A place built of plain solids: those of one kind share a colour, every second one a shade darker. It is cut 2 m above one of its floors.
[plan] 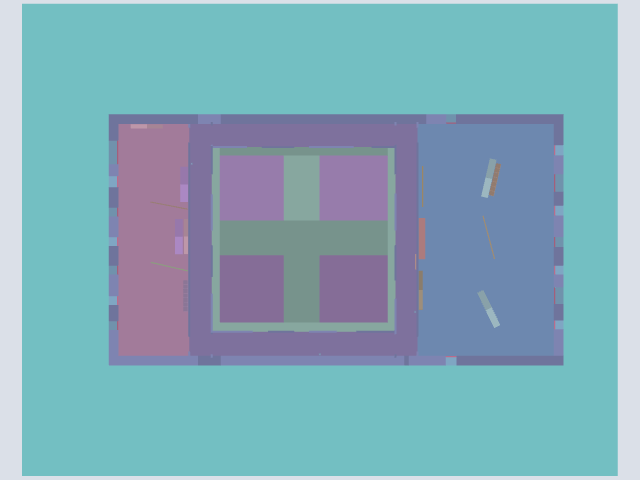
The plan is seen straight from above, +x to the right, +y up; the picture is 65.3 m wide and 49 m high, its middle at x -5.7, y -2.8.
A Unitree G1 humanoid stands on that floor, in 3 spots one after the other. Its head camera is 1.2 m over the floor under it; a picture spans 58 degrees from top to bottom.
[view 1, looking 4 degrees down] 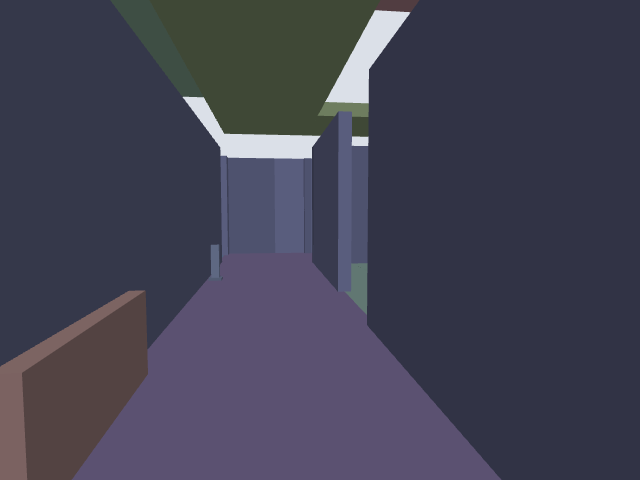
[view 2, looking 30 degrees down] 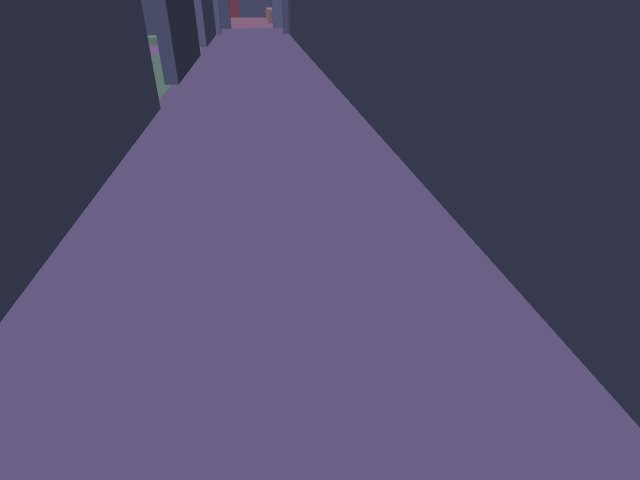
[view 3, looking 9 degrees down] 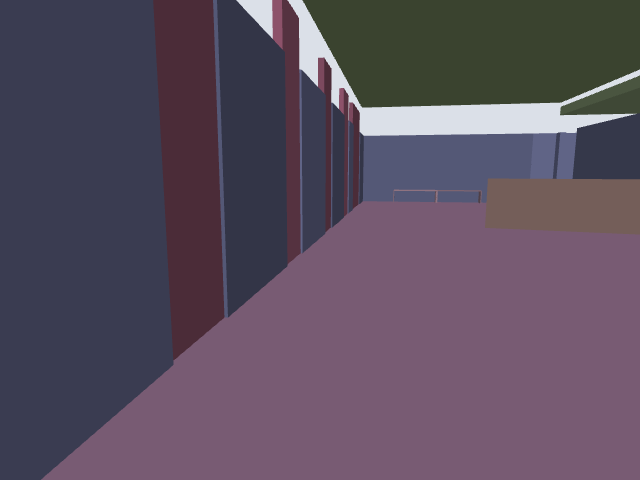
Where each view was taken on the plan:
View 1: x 3.13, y -2.59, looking -97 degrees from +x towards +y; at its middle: wall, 8.45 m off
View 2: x -1.47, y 7.91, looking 172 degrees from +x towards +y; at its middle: floor_corr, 2.40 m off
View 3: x -24.91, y -8.69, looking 100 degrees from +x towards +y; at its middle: floor_breakhall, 7.67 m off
